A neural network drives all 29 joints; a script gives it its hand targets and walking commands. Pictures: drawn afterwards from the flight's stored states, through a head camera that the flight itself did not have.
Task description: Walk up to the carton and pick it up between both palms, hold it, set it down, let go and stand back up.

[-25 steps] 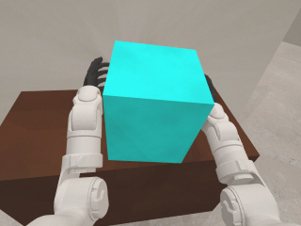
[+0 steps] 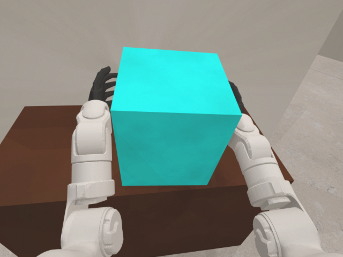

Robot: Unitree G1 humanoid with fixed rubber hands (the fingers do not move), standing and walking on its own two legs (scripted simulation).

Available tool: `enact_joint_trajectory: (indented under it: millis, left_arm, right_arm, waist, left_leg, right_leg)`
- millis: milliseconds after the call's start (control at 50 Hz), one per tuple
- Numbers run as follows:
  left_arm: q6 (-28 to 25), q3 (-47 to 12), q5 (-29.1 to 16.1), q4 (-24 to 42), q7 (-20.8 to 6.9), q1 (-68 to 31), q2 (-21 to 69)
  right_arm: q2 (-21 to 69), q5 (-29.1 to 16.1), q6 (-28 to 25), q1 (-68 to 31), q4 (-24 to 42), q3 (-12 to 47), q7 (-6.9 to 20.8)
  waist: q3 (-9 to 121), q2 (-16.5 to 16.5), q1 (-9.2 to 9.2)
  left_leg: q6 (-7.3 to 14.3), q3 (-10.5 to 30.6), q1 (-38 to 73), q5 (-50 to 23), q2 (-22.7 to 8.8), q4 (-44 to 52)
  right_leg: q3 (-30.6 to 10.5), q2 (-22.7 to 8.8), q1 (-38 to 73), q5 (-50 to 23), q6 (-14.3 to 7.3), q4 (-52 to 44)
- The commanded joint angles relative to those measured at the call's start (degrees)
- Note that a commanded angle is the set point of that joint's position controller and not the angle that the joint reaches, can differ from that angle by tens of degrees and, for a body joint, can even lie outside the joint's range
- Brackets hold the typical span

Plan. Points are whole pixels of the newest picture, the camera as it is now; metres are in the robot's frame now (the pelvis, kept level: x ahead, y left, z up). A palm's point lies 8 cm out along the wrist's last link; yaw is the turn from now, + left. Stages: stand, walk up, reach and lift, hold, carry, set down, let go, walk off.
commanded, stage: reach and lift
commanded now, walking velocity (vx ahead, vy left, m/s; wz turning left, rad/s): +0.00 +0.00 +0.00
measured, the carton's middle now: (168, 121) +0.37 +0.02 +0.16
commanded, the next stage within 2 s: hold in 0.10 s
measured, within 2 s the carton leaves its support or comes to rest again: neither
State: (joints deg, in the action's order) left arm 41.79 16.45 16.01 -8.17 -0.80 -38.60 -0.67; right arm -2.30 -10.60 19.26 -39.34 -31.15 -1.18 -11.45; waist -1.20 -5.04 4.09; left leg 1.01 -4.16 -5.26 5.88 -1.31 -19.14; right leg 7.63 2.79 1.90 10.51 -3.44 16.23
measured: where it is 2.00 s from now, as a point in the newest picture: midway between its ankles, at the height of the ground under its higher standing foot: outside the picture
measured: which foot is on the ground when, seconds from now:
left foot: down 0.00-1.00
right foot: down 0.00-1.00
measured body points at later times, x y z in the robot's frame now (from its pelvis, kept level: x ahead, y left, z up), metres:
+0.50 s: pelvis +0.01 +0.01 +0.00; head -0.05 +0.03 +0.45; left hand +0.38 +0.15 +0.23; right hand +0.37 -0.15 +0.20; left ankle +0.06 +0.11 -0.75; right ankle +0.00 -0.07 -0.75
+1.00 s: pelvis +0.00 +0.00 +0.00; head -0.06 +0.03 +0.45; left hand +0.38 +0.16 +0.23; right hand +0.37 -0.15 +0.21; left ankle +0.06 +0.11 -0.75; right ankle +0.00 -0.07 -0.75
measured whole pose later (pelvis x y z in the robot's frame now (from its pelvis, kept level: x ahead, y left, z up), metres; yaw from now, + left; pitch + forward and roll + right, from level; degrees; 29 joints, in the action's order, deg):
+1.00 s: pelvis +0.00 +0.00 +0.00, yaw +0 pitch -8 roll -1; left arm 45.3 17.5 16.5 -8.4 -1.4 -41.4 -1.0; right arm -2.5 -11.3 23.0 -41.7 -30.6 -2.2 -11.6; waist -0.3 -3.7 5.3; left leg 1.2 -4.4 -5.0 5.6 -1.3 -18.9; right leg 7.3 2.8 1.9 10.3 -3.4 16.4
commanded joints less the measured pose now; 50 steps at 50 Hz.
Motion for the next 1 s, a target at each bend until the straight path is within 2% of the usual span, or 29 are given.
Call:
enact_joint_trajectory:
  millis: [0, 40, 60, 160, 240, 280, 320, 340, 400, 440, 540, 600, 700, 740, 800, 840, 920, 980]
  left_arm:
    - [-1.70, -28.35, -8.87, 3.41, -7.50, -36.75, 32.81]
    - [-1.57, -28.24, -8.86, 3.60, -7.31, -37.29, 32.84]
    - [-1.39, -28.12, -9.05, 3.91, -7.30, -37.68, 32.90]
    - [-0.54, -26.73, -8.69, 4.76, -7.41, -36.78, 32.63]
    - [0.72, -24.53, -6.86, 3.96, -7.84, -34.19, 31.43]
    - [1.02, -24.42, -6.75, 5.90, -7.97, -33.26, 30.72]
    - [1.29, -25.30, -7.28, 8.03, -8.00, -32.66, 30.64]
    - [1.44, -25.01, -6.97, 8.16, -8.07, -32.21, 29.87]
    - [2.10, -24.27, -6.24, 7.66, -8.56, -30.76, 29.24]
    - [2.43, -25.72, -6.76, 9.63, -8.51, -31.39, 29.91]
    - [2.25, -26.83, -8.27, 9.76, -8.16, -34.51, 29.86]
    - [2.32, -27.33, -8.77, 8.67, -8.13, -35.55, 31.06]
    - [2.08, -27.01, -8.72, 5.35, -8.31, -37.18, 31.42]
    - [1.89, -26.09, -8.68, 3.52, -8.52, -37.65, 31.33]
    - [1.66, -25.15, -8.23, 2.95, -8.60, -37.80, 31.51]
    - [1.50, -25.25, -8.47, 3.35, -8.55, -37.77, 31.57]
    - [0.97, -25.76, -8.78, 6.04, -8.25, -36.86, 31.62]
    - [1.14, -24.83, -7.77, 5.44, -8.34, -35.65, 31.09]
  right_arm:
    - [29.83, -2.87, -4.65, -51.58, 18.19, 14.46, 5.93]
    - [29.77, -2.77, -4.15, -51.93, 17.87, 14.28, 6.28]
    - [29.92, -2.85, -4.11, -51.99, 18.40, 14.11, 6.35]
    - [29.72, -4.53, -3.55, -53.41, 20.18, 15.34, 5.81]
    - [29.79, -5.39, -2.56, -52.84, 20.33, 17.06, 5.38]
    - [30.33, -6.24, -2.30, -52.70, 22.06, 18.61, 5.07]
    - [30.44, -7.50, -2.13, -52.41, 24.80, 20.41, 4.71]
    - [30.32, -7.99, -1.89, -52.59, 24.57, 20.97, 4.56]
    - [30.20, -8.21, -1.21, -52.08, 24.91, 21.40, 4.34]
    - [29.70, -8.51, -1.00, -51.78, 25.80, 21.30, 4.33]
    - [30.13, -7.87, -0.62, -52.61, 24.91, 20.00, 4.77]
    - [30.08, -6.87, -0.42, -52.64, 23.81, 18.34, 4.98]
    - [30.01, -4.87, -0.24, -52.87, 20.00, 15.46, 5.27]
    - [30.80, -4.46, -0.27, -53.73, 18.56, 14.71, 5.40]
    - [30.56, -4.26, -0.49, -53.98, 17.76, 14.22, 5.63]
    - [30.66, -4.78, -0.80, -54.62, 18.36, 14.83, 5.57]
    - [31.34, -6.18, -1.35, -54.56, 21.30, 17.19, 5.02]
    - [31.56, -6.68, -1.01, -53.61, 20.52, 17.77, 4.83]
  waist:
    - [22.55, 8.53, 3.44]
    - [23.22, 8.56, 2.98]
    - [24.02, 8.70, 3.59]
    - [26.05, 8.53, 2.87]
    - [23.79, 7.00, 1.61]
    - [25.10, 5.70, 0.84]
    - [26.97, 5.99, 0.65]
    - [25.96, 4.79, 0.42]
    - [23.55, 4.02, -0.42]
    - [24.31, 5.21, -0.23]
    - [22.98, 5.37, 0.06]
    - [22.27, 6.46, 1.37]
    - [21.07, 7.32, 2.61]
    - [20.65, 7.21, 2.58]
    - [20.86, 7.15, 2.48]
    - [22.85, 8.00, 2.27]
    - [26.72, 6.81, 1.89]
    - [24.48, 6.43, 1.35]
  left_leg:
    - [-0.14, 4.20, 16.69, -0.78, 0.56, 0.99]
    - [-0.07, 4.41, 16.16, -0.67, 0.39, 1.12]
    - [-0.04, 4.40, 17.06, -0.93, 0.36, 0.97]
    - [-0.37, 4.35, 18.43, -5.97, 0.61, -0.15]
    - [-0.15, 3.93, 17.47, -7.93, 0.91, 0.30]
    - [0.02, 3.87, 18.37, -10.77, 1.03, -0.30]
    - [-0.34, 3.96, 19.44, -14.14, 1.25, -1.35]
    - [-0.30, 4.04, 19.69, -14.66, 1.12, -1.30]
    - [0.07, 3.68, 18.79, -13.03, 1.19, -0.53]
    - [-0.20, 3.75, 19.09, -12.72, 0.91, -0.57]
    - [0.19, 3.38, 17.60, -7.63, 0.89, 0.32]
    - [0.26, 3.86, 16.96, -5.42, 0.59, 0.20]
    - [0.68, 3.81, 14.88, -0.24, 0.39, 1.47]
    - [1.02, 4.07, 13.76, 1.34, 0.25, 1.63]
    - [1.20, 3.82, 13.92, 1.69, 0.42, 2.13]
    - [0.93, 3.94, 13.98, -0.67, 0.53, 1.58]
    - [0.47, 4.10, 17.03, -6.23, 0.87, 0.34]
    - [0.38, 4.25, 16.63, -6.84, 0.93, 0.09]
  right_leg:
    - [-4.23, -1.68, -9.01, -4.57, 5.50, -4.13]
    - [-4.55, -1.82, -8.99, -3.90, 5.45, -4.02]
    - [-4.35, -1.66, -8.86, -4.45, 5.30, -4.05]
    - [-4.12, -1.19, -5.39, -10.20, 5.76, -3.01]
    - [-4.12, -0.75, -3.71, -11.99, 6.06, -2.77]
    - [-4.39, -0.78, -2.40, -15.38, 6.42, -2.44]
    - [-4.68, -0.60, -1.48, -19.27, 6.83, -1.62]
    - [-4.52, -0.65, -1.80, -19.50, 7.04, -1.77]
    - [-4.63, -0.48, -2.34, -17.82, 7.15, -2.23]
    - [-4.62, -0.42, -2.99, -16.51, 6.69, -2.33]
    - [-4.68, -0.70, -5.62, -11.18, 6.47, -3.15]
    - [-5.16, -1.27, -7.22, -8.75, 6.12, -3.72]
    - [-5.44, -1.87, -8.34, -3.92, 5.53, -4.19]
    - [-5.88, -2.43, -7.94, -2.81, 5.48, -4.23]
    - [-5.37, -2.11, -7.18, -2.89, 5.64, -4.23]
    - [-5.44, -1.94, -5.51, -5.89, 5.74, -3.64]
    - [-4.82, -1.20, -3.08, -11.36, 6.18, -2.49]
    - [-5.24, -1.39, -3.69, -11.60, 6.64, -2.81]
